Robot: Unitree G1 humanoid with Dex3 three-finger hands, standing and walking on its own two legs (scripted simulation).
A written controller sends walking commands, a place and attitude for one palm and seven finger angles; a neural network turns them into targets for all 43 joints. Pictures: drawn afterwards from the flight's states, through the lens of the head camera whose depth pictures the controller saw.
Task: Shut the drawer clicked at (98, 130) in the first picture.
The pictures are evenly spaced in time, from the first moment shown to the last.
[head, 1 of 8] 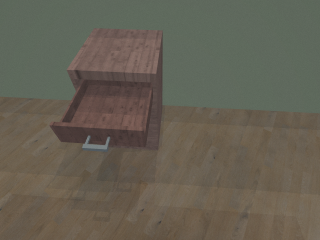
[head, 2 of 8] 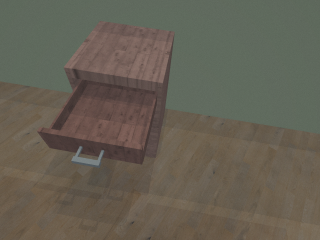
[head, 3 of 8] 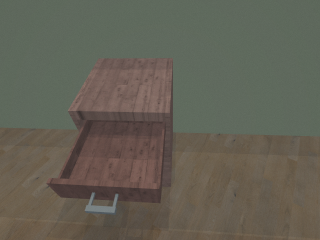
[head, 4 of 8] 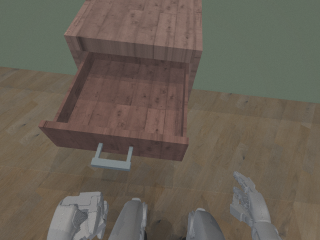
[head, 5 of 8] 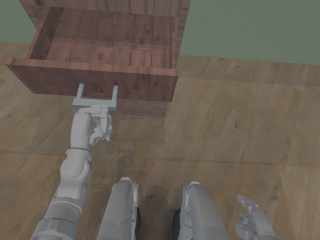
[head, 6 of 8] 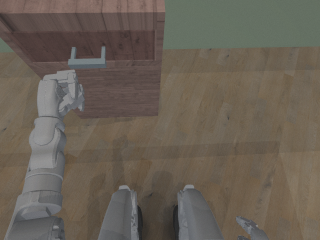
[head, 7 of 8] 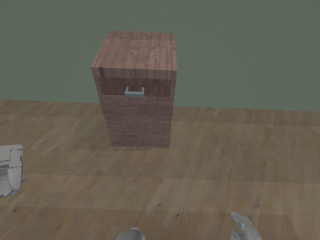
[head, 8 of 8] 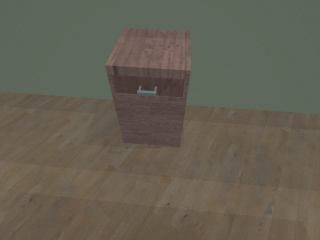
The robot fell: no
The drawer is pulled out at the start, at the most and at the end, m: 0.30 0.30 0.00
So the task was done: yes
